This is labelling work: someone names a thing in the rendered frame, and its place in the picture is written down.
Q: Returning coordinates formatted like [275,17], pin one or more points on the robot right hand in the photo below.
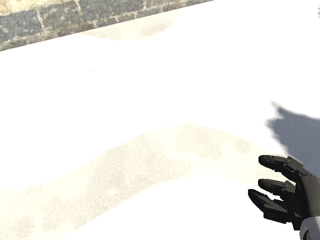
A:
[300,201]

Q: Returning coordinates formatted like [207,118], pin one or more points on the right robot forearm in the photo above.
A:
[310,228]

